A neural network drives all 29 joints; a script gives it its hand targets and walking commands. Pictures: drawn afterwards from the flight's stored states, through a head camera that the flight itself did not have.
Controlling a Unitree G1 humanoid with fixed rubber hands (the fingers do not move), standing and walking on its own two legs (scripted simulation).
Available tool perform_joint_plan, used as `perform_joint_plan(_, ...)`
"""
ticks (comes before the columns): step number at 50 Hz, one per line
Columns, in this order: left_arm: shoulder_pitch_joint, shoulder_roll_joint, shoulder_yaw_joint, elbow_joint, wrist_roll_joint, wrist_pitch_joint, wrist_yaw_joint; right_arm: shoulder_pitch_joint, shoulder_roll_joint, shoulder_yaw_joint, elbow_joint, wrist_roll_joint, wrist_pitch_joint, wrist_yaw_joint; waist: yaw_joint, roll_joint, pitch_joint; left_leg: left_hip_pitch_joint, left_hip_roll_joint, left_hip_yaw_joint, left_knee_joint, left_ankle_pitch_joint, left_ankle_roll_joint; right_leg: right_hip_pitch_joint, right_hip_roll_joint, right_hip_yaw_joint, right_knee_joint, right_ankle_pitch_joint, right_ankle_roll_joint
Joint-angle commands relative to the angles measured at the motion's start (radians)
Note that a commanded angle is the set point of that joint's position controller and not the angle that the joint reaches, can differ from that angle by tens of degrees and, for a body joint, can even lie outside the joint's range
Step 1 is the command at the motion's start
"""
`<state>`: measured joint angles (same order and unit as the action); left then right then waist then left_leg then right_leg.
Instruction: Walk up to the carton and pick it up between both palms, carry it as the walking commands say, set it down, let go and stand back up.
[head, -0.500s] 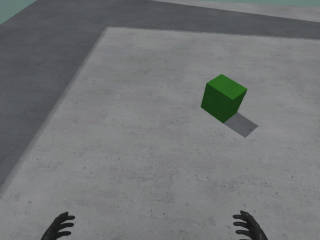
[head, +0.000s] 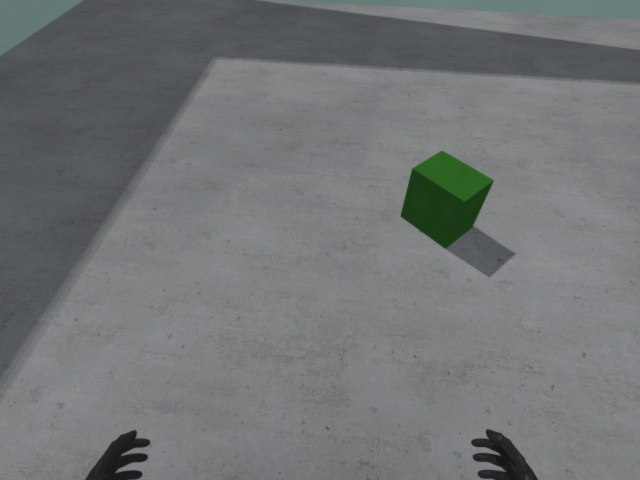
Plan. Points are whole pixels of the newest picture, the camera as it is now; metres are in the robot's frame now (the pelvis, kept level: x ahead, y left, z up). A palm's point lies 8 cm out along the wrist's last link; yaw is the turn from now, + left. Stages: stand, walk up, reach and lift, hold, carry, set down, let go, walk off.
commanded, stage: stand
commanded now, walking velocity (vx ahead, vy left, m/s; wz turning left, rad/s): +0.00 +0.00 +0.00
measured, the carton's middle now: (443, 199) +1.23 -0.55 -0.62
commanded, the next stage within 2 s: walk up in 0.56 s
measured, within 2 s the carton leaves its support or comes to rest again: neither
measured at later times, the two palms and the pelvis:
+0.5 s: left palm out of the picture +0.10 +0.28 -0.09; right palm out of the picture +0.09 -0.26 -0.10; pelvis -0.02 +0.00 +0.00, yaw +0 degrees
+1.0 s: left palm out of the picture +0.11 +0.23 -0.09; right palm out of the picture +0.04 -0.29 -0.10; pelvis -0.01 -0.03 +0.01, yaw -5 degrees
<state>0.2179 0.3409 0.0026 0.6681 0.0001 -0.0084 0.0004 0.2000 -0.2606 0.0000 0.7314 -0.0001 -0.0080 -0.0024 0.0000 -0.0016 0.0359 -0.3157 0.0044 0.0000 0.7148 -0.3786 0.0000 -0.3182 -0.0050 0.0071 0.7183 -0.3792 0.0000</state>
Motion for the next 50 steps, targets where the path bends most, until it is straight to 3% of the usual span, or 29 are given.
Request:
perform_joint_plan(1,-0.043,0.206,0.082,0.009,0.02,-0.052,0.021,-0.09,-0.263,-0.079,-0.02,-0.022,-0.047,0.005,0.006,0.028,-0.071,0.051,0.085,-0.085,-0.144,0.309,0.066,0.061,-0.096,0.099,-0.152,0.305,-0.087)
perform_joint_plan(3,-0.007,0.213,0.082,-0.021,0.007,-0.046,0.018,-0.055,-0.261,-0.084,-0.021,-0.009,-0.04,-0.002,0.021,0.021,-0.119,0.049,0.096,-0.099,-0.141,0.296,0.083,0.091,-0.098,0.099,-0.137,0.321,-0.087)
perform_joint_plan(4,-0.042,0.208,0.084,-0.011,0.023,-0.05,0.018,-0.09,-0.255,-0.08,-0.045,-0.015,-0.042,-0.005,-0.009,0.068,-0.076,0.026,0.09,-0.083,-0.117,0.266,0.072,0.06,-0.114,0.114,-0.156,0.309,-0.093)
perform_joint_plan(6,-0.075,0.207,0.084,0.004,0.025,-0.055,0.019,-0.087,-0.233,-0.073,-0.031,-0.02,-0.04,-0.011,0.008,-0.04,-0.071,0.048,0.076,-0.07,-0.14,0.223,0.068,0.032,-0.102,0.113,-0.16,0.241,-0.087)
perform_joint_plan(10,0.013,0.201,0.07,0.011,0.015,-0.048,0.008,-0.066,-0.26,-0.078,-0.02,-0.02,-0.041,-0.005,-0.003,0.098,-0.025,0.022,0.094,-0.118,-0.186,0.121,0.079,0.023,-0.096,0.117,-0.184,0.124,-0.084)
perform_joint_plan(12,-0.03,0.197,0.079,0.0,0.021,-0.06,0.013,-0.045,-0.26,-0.079,-0.018,-0.009,-0.049,-0.003,0.002,-0.023,-0.055,-0.017,0.077,-0.13,-0.181,0.133,0.066,0.065,-0.09,0.103,-0.163,0.153,-0.081)
perform_joint_plan(14,-0.044,0.19,0.064,0.015,0.02,-0.06,0.005,-0.095,-0.254,-0.085,-0.009,-0.026,-0.04,-0.007,0.02,-0.011,-0.002,0.007,0.064,-0.099,-0.174,0.135,0.071,0.004,-0.136,0.168,-0.218,0.096,-0.1)
perform_joint_plan(15,-0.053,0.218,0.084,0.011,0.026,-0.057,0.004,-0.081,-0.278,-0.082,0.011,-0.023,-0.035,-0.007,0.008,0.044,-0.032,0.032,0.065,-0.073,-0.155,0.13,0.059,0.005,-0.11,0.127,-0.212,0.141,-0.086)
perform_joint_plan(16,-0.073,0.219,0.074,0.024,0.013,-0.055,0.005,-0.069,-0.248,-0.08,0.022,-0.017,-0.044,0.002,-0.002,-0.015,-0.054,0.018,0.066,-0.096,-0.183,0.124,0.069,0.05,-0.102,0.111,-0.201,0.146,-0.077)
perform_joint_plan(17,-0.06,0.191,0.066,0.02,0.008,-0.051,-0.002,-0.074,-0.284,-0.082,0.015,-0.018,-0.046,-0.003,-0.001,0.036,-0.002,0.014,0.077,-0.093,-0.207,0.079,0.067,-0.009,-0.098,0.122,-0.212,0.108,-0.08)
perform_joint_plan(18,-0.004,0.202,0.071,0.044,0.011,-0.059,-0.001,-0.083,-0.282,-0.087,0.017,-0.023,-0.044,-0.003,0.032,0.037,-0.032,0.021,0.076,-0.111,-0.196,0.081,0.077,0.022,-0.098,0.11,-0.218,0.082,-0.074)
perform_joint_plan(21,-0.039,0.209,0.064,0.053,0.026,-0.054,0.011,-0.078,-0.281,-0.094,0.019,-0.013,-0.044,-0.001,-0.009,-0.042,-0.048,0.031,0.068,-0.097,-0.149,0.147,0.079,0.025,-0.113,0.15,-0.222,0.172,-0.087)
perform_joint_plan(22,-0.081,0.186,0.062,0.026,0.013,-0.058,0.001,-0.096,-0.266,-0.074,-0.003,-0.029,-0.045,-0.005,-0.014,0.029,-0.058,0.04,0.076,-0.089,-0.149,0.157,0.078,0.032,-0.13,0.138,-0.231,0.158,-0.077)
perform_joint_plan(23,-0.079,0.188,0.065,0.041,0.015,-0.058,0.01,-0.08,-0.277,-0.09,0.014,-0.018,-0.045,0.0,0.002,-0.045,-0.032,0.032,0.072,-0.096,-0.178,0.136,0.071,0.021,-0.122,0.159,-0.235,0.112,-0.091)
perform_joint_plan(25,-0.053,0.189,0.069,0.027,0.011,-0.058,0.013,-0.088,-0.264,-0.075,0.007,-0.027,-0.04,-0.002,0.015,0.045,-0.03,0.028,0.091,-0.119,-0.191,0.196,0.074,0.024,-0.09,0.116,-0.192,0.178,-0.072)
perform_joint_plan(28,-0.053,0.208,0.072,0.048,0.025,-0.058,0.019,-0.13,-0.263,-0.079,0.022,-0.01,-0.04,-0.004,0.006,-0.009,-0.062,0.034,0.084,-0.097,-0.186,0.179,0.076,0.054,-0.092,0.101,-0.193,0.26,-0.077)
perform_joint_plan(32,-0.031,0.234,0.071,0.067,0.009,-0.055,0.01,-0.107,-0.233,-0.077,0.016,-0.015,-0.031,0.005,-0.005,0.034,-0.01,0.025,0.058,-0.06,-0.125,0.186,0.054,0.0,-0.125,0.157,-0.242,0.226,-0.085)
perform_joint_plan(34,-0.092,0.201,0.062,0.044,0.014,-0.056,0.004,-0.054,-0.231,-0.069,0.032,-0.007,-0.034,-0.006,-0.023,-0.017,0.012,0.022,0.062,-0.098,-0.191,0.115,0.059,-0.014,-0.11,0.136,-0.254,0.1,-0.07)
perform_joint_plan(37,-0.048,0.196,0.061,0.089,0.023,-0.042,0.003,-0.053,-0.282,-0.078,0.044,-0.02,-0.032,0.002,-0.013,0.041,0.0,0.021,0.081,-0.141,-0.235,-0.042,0.072,-0.035,-0.097,0.145,-0.26,-0.108,-0.075)
perform_joint_plan(38,0.001,0.103,0.055,0.038,0.007,-0.003,-0.017,0.008,-0.156,-0.042,0.003,-0.028,0.008,0.032,-0.009,0.077,-0.002,-0.105,0.136,-0.223,-0.292,-0.426,0.061,-0.064,-0.116,0.152,-0.245,-0.393,-0.075)
perform_joint_plan(39,-0.119,0.075,0.04,0.001,0.023,0.035,-0.066,0.041,-0.243,-0.076,0.028,-0.03,0.027,0.003,-0.082,0.125,0.107,0.19,0.253,-0.244,-0.461,-0.553,0.068,-0.497,-0.008,0.118,-0.129,-0.343,-0.014)
perform_joint_plan(40,-0.205,0.054,0.06,-0.069,0.039,0.041,-0.075,0.171,-0.337,-0.118,0.067,-0.041,0.027,-0.033,-0.139,0.323,0.084,0.361,0.515,-0.565,-0.627,-0.598,0.134,-0.684,0.006,-0.003,0.299,-0.166,0.019)
perform_joint_plan(41,-0.236,0.081,0.074,-0.059,0.041,0.046,-0.075,0.185,-0.341,-0.113,0.049,-0.046,0.022,-0.041,-0.125,0.214,0.106,0.311,0.532,-0.581,-0.589,-0.552,0.126,-0.658,-0.069,0.065,0.375,-0.098,0.024)
perform_joint_plan(42,-0.172,0.073,0.081,-0.026,0.045,0.04,-0.074,0.171,-0.321,-0.109,0.059,-0.051,0.011,-0.048,-0.079,0.118,0.085,0.295,0.566,-0.538,-0.603,-0.482,0.13,-0.607,-0.094,0.083,0.402,-0.062,0.026)
perform_joint_plan(43,-0.125,0.085,0.082,0.001,0.042,0.04,-0.082,0.188,-0.298,-0.104,0.058,-0.048,0.006,-0.04,-0.072,0.107,0.061,0.271,0.512,-0.473,-0.586,-0.457,0.097,-0.541,-0.098,0.069,0.418,-0.028,0.029)
perform_joint_plan(47,-0.058,0.045,0.072,0.015,0.026,0.035,-0.105,0.087,-0.273,-0.104,0.056,-0.042,-0.018,-0.024,-0.026,0.227,-0.032,0.188,0.376,-0.169,-0.528,-0.274,0.036,-0.342,-0.087,-0.001,0.361,0.031,0.039)
perform_joint_plan(48,-0.083,0.052,0.075,0.005,0.03,0.042,-0.11,0.066,-0.272,-0.103,0.073,-0.045,-0.02,-0.023,-0.016,0.204,-0.034,0.17,0.376,-0.148,-0.549,-0.258,0.042,-0.31,-0.081,-0.016,0.336,0.035,0.037)
perform_joint_plan(49,-0.064,0.038,0.072,-0.018,0.016,0.04,-0.106,0.041,-0.287,-0.099,0.051,-0.041,-0.015,-0.02,-0.012,0.303,0.021,0.137,0.374,-0.115,-0.548,-0.271,0.055,-0.288,-0.083,-0.03,0.266,0.026,0.048)
perform_joint_plan(50,-0.068,0.035,0.065,0.008,0.01,0.042,-0.106,0.035,-0.275,-0.096,0.065,-0.044,-0.012,-0.011,-0.012,0.314,0.024,0.107,0.345,-0.061,-0.524,-0.235,0.046,-0.229,-0.078,-0.049,0.178,0.031,0.047)
